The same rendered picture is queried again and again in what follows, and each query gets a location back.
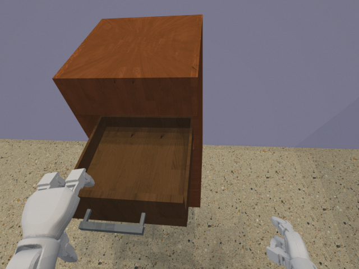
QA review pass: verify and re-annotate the right robot forearm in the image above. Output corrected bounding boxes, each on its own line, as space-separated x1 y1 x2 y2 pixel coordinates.
289 258 317 269

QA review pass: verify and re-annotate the cabinet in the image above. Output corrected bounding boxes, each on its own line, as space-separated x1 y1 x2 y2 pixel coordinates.
52 15 202 207

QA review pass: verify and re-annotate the drawer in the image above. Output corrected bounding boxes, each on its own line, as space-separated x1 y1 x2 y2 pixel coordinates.
73 115 194 227

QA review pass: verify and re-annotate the robot left hand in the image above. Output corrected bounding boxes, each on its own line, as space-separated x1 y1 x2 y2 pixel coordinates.
21 168 95 262

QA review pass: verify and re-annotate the handle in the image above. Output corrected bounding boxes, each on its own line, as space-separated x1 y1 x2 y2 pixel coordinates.
78 209 146 235

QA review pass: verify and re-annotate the left robot forearm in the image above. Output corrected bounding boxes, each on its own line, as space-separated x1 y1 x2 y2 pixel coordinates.
6 236 61 269

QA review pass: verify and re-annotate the robot right hand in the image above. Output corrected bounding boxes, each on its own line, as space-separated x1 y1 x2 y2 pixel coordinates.
266 216 310 269

